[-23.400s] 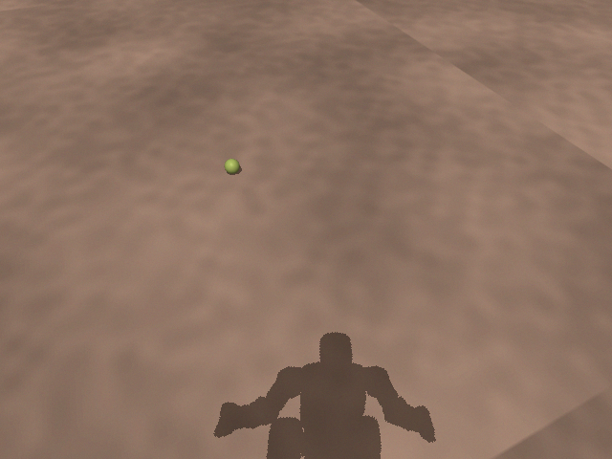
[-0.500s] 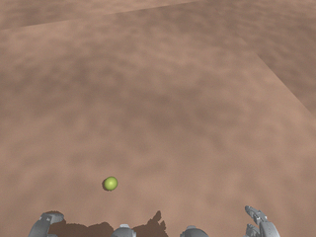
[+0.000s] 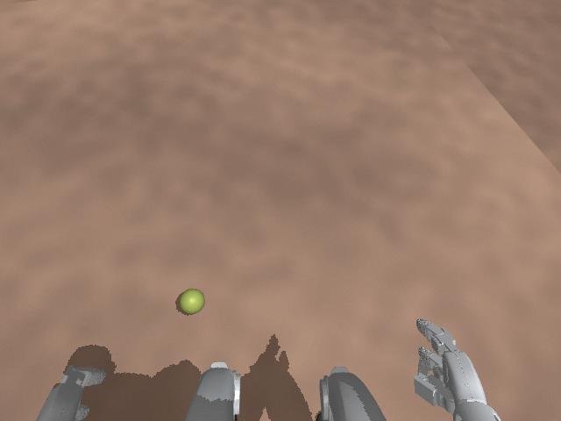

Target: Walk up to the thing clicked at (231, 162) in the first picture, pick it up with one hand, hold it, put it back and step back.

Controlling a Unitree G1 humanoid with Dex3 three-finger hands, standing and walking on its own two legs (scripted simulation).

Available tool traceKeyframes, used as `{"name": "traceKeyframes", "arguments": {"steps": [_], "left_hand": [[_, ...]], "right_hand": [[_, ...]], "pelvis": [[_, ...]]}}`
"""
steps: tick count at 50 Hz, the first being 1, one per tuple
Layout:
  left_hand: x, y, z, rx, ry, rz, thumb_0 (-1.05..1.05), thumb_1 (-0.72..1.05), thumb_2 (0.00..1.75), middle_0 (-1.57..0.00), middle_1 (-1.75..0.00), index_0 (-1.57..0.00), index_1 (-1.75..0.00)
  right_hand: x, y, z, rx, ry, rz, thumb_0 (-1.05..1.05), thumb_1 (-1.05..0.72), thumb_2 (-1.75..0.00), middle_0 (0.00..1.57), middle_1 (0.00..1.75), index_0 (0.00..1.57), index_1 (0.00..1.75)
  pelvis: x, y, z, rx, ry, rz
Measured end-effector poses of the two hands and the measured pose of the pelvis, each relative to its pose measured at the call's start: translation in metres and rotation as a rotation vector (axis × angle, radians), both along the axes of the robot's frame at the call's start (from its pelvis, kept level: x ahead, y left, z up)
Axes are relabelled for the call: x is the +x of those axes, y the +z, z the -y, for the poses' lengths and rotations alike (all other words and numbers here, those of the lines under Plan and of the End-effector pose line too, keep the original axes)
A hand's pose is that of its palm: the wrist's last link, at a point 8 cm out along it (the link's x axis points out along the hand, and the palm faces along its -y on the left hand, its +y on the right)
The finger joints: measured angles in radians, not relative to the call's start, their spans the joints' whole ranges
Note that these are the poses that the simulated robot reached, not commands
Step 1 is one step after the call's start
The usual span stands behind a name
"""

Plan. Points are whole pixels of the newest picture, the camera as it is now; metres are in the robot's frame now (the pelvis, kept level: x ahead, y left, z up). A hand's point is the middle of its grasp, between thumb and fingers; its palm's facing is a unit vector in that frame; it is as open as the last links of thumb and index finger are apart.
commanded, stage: rise first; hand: left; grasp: from above
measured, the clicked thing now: (192, 301) +0.44 +0.25 -0.62
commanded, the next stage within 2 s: approach in 1.74 s
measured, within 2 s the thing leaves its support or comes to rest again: neither
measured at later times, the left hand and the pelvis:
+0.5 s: hand (136, 356) +0.26 +0.29 -0.33, palm faces -0.42 -0.41 -0.81, open 14.1 cm; pelvis -0.06 -0.01 -0.19, yaw -2 degrees
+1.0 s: hand (151, 327) +0.33 +0.30 -0.43, palm faces -0.46 -0.13 -0.88, open 14.1 cm; pelvis -0.08 +0.00 -0.28, yaw -6 degrees
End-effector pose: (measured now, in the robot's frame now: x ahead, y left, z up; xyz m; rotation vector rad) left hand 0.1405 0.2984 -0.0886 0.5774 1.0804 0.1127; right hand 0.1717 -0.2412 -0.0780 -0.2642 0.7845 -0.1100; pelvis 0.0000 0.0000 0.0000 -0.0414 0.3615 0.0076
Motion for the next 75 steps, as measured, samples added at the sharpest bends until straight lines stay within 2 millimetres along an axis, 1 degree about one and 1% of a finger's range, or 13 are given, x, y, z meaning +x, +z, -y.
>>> {"name": "traceKeyframes", "arguments": {"steps": [4, 8, 11, 17, 21, 26, 29, 32, 39, 45, 54, 65, 75], "left_hand": [[-0.001, -0.012, -0.002, 0.027, -0.038, -0.003, -0.01, -0.53, 0.97, -0.07, -1.08, -0.07, -1.07], [0.010, -0.042, -0.013, 0.088, -0.119, -0.011, -0.01, -0.53, 0.96, -0.07, -1.08, -0.07, -1.07], [0.026, -0.069, -0.018, 0.138, -0.209, 0.009, -0.01, -0.52, 0.95, -0.06, -1.08, -0.07, -1.07], [0.073, -0.120, -0.010, 0.237, -0.412, 0.132, -0.01, -0.51, 0.97, -0.07, -1.08, -0.07, -1.07], [0.100, -0.153, -0.009, 0.327, -0.486, 0.172, -0.01, -0.53, 0.99, -0.07, -1.09, -0.07, -1.08], [0.126, -0.188, -0.007, 0.398, -0.557, 0.183, -0.01, -0.53, 1.01, -0.07, -1.08, -0.07, -1.08], [0.140, -0.204, -0.006, 0.426, -0.608, 0.194, -0.01, -0.53, 1.02, -0.07, -1.08, -0.07, -1.08], [0.154, -0.217, -0.005, 0.447, -0.657, 0.208, -0.01, -0.53, 1.03, -0.07, -1.07, -0.07, -1.08], [0.177, -0.243, -0.005, 0.489, -0.760, 0.224, -0.01, -0.54, 1.04, -0.07, -1.06, -0.06, -1.06], [0.190, -0.264, -0.006, 0.521, -0.823, 0.246, -0.01, -0.54, 1.04, -0.07, -1.03, -0.07, -1.04], [0.205, -0.294, -0.006, 0.564, -0.896, 0.265, 0.00, -0.53, 1.02, -0.09, -0.99, -0.08, -0.99], [0.226, -0.312, -0.002, 0.610, -0.961, 0.279, 0.00, -0.52, 1.00, -0.09, -0.99, -0.09, -0.98], [0.240, -0.329, 0.004, 0.599, -0.954, 0.284, 0.00, -0.52, 1.00, -0.08, -1.02, -0.09, -1.01]], "right_hand": [[-0.002, -0.012, -0.001, -0.002, 0.013, 0.005, 0.01, -0.91, -0.90, 0.20, 0.30, 0.21, 0.30], [-0.003, -0.035, 0.003, -0.016, 0.038, 0.015, 0.01, -0.91, -0.90, 0.21, 0.30, 0.21, 0.30], [-0.006, -0.062, 0.010, -0.032, 0.049, 0.011, 0.01, -0.90, -0.90, 0.21, 0.30, 0.21, 0.30], [-0.021, -0.129, 0.025, -0.054, 0.037, -0.049, 0.01, -0.89, -0.89, 0.21, 0.30, 0.21, 0.30], [-0.041, -0.177, 0.032, -0.050, 0.018, -0.119, 0.01, -0.89, -0.90, 0.20, 0.30, 0.21, 0.30], [-0.079, -0.230, 0.036, -0.036, -0.004, -0.231, 0.01, -0.89, -0.89, 0.20, 0.30, 0.21, 0.30], [-0.105, -0.255, 0.038, -0.032, -0.022, -0.300, 0.01, -0.88, -0.89, 0.20, 0.30, 0.21, 0.30], [-0.129, -0.273, 0.039, -0.033, -0.047, -0.360, 0.01, -0.88, -0.89, 0.20, 0.30, 0.21, 0.30], [-0.172, -0.292, 0.041, -0.053, -0.096, -0.464, 0.01, -0.88, -0.89, 0.20, 0.30, 0.21, 0.30], [-0.189, -0.298, 0.042, -0.080, -0.112, -0.525, 0.01, -0.89, -0.90, 0.20, 0.30, 0.21, 0.29], [-0.190, -0.309, 0.037, -0.109, -0.100, -0.562, 0.00, -0.90, -0.90, 0.20, 0.30, 0.21, 0.29], [-0.186, -0.327, 0.025, -0.098, -0.080, -0.573, 0.00, -0.91, -0.90, 0.20, 0.30, 0.21, 0.29], [-0.198, -0.334, 0.023, -0.097, -0.078, -0.615, 0.00, -0.91, -0.90, 0.20, 0.30, 0.21, 0.30]], "pelvis": [[-0.006, -0.012, 0.000, -0.004, 0.003, -0.020], [-0.016, -0.035, 0.001, -0.001, 0.001, -0.064], [-0.024, -0.061, 0.002, 0.000, -0.002, -0.104], [-0.040, -0.119, 0.003, 0.000, -0.015, -0.173], [-0.052, -0.155, 0.005, -0.001, -0.022, -0.200], [-0.067, -0.193, 0.008, -0.005, -0.033, -0.218], [-0.074, -0.213, 0.009, -0.008, -0.040, -0.219], [-0.079, -0.229, 0.008, -0.013, -0.046, -0.216], [-0.083, -0.255, 0.004, -0.029, -0.057, -0.207], [-0.084, -0.271, 0.000, -0.046, -0.063, -0.204], [-0.084, -0.291, -0.007, -0.068, -0.064, -0.201], [-0.081, -0.307, -0.012, -0.080, -0.068, -0.205], [-0.078, -0.317, -0.012, -0.083, -0.079, -0.213]]}}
